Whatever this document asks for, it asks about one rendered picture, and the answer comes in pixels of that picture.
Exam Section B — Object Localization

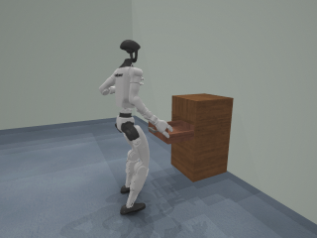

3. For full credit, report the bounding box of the left robot upper arm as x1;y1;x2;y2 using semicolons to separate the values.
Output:
99;68;118;96

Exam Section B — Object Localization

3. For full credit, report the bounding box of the right robot thigh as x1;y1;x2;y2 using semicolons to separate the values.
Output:
124;123;150;173

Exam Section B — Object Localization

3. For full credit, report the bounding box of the drawer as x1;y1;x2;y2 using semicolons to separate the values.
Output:
148;120;194;145

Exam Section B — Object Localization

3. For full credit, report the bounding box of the cabinet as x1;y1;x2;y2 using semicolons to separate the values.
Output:
170;93;234;182

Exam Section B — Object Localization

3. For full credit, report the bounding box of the right robot foot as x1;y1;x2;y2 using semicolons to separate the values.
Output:
120;202;146;215

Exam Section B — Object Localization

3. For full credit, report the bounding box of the robot right forearm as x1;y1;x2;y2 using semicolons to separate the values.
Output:
133;96;159;126

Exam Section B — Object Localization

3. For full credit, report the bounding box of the robot left forearm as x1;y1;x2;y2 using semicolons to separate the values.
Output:
108;86;116;94

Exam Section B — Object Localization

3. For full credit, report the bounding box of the robot right hand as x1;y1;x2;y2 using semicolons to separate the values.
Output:
155;120;173;138

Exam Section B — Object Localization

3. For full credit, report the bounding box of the right robot upper arm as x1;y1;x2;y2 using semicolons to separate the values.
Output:
129;66;143;106

